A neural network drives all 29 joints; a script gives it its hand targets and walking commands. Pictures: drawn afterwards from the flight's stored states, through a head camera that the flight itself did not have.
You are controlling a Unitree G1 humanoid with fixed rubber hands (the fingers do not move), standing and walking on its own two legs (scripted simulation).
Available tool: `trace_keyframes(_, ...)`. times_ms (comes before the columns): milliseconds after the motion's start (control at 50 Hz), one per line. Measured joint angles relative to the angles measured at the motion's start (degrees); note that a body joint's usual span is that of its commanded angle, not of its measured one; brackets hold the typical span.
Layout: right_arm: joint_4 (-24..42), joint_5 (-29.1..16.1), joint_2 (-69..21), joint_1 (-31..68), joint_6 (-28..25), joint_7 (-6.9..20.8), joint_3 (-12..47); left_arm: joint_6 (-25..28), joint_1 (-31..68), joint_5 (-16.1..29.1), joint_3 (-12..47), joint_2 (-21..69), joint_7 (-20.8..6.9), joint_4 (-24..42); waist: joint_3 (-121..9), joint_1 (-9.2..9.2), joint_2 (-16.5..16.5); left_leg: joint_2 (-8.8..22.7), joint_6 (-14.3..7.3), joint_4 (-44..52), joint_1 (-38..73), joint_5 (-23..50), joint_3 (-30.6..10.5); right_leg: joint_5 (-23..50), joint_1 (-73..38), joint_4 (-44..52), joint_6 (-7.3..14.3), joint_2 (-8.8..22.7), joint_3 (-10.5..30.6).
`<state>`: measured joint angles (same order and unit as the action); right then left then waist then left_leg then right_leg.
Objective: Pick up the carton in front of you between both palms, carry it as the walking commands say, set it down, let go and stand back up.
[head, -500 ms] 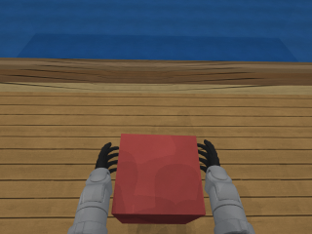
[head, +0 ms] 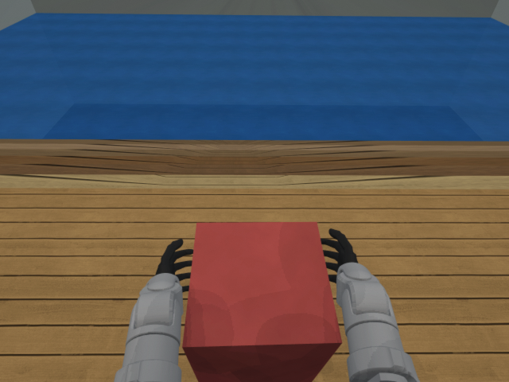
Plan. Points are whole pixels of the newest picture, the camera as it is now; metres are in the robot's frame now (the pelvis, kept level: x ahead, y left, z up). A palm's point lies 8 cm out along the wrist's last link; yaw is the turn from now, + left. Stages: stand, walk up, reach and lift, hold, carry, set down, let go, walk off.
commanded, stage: reach and lift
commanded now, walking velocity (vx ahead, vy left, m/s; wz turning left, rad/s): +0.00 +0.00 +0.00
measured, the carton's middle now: (256, 307) +0.29 +0.00 -0.06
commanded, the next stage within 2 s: hold in 0.74 s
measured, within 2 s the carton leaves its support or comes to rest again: neither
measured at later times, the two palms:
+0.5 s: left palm (166, 273) +0.30 +0.15 +0.03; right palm (346, 264) +0.31 -0.15 +0.04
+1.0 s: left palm (164, 271) +0.29 +0.15 +0.06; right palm (352, 259) +0.30 -0.15 +0.07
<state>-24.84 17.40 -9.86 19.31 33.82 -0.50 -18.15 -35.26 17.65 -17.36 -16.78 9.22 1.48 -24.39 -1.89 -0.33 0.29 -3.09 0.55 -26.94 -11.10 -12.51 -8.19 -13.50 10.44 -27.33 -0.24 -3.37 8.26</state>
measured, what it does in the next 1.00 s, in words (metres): stands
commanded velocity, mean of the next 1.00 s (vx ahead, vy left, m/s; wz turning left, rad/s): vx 0.00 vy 0.00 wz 0.00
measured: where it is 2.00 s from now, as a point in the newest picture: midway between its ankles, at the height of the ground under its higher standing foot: outside the picture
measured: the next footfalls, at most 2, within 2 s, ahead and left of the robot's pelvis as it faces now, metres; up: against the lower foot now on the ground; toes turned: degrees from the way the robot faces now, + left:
left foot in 1.94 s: +0.19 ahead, +0.10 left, +0.00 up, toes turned +8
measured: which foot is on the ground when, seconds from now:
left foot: down 0.00-1.00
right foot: down 0.00-1.00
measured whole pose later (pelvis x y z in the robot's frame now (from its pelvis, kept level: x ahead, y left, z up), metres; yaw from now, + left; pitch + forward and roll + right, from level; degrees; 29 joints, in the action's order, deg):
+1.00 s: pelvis +0.01 +0.00 +0.01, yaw +0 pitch -7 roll +0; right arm -16.6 16.9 -9.2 17.1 42.3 0.1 -14.3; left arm -44.5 15.4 -16.7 -12.6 8.8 1.0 -16.2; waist -1.7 -0.5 0.2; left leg -2.6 0.3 -20.4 -2.8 -10.5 -7.7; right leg -11.4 2.1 -20.7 -0.1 -2.6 7.7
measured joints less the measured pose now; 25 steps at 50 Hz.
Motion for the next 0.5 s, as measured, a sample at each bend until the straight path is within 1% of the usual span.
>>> trace_keyframes(200,1.09,0.6,-0.26,0.77,0.33,0.54,-0.83,-0.58,1.01,-0.32,-0.44,0.46,-0.03,0.96,0.71,0.06,0.05,-0.07,-0.29,0.87,0.84,0.42,0.57,0.5,-0.83,1.0,-0.28,0.35,0.23)
trace_keyframes(500,3.85,-0.19,0.44,-1.55,2.58,0.46,1.9,-3.09,-1.31,0.82,2.62,-0.2,0.49,3.64,0.21,0.01,-0.04,0.08,-0.53,3.96,4.02,0.9,0.87,0.97,-3.93,4.03,-0.24,0.77,0.23)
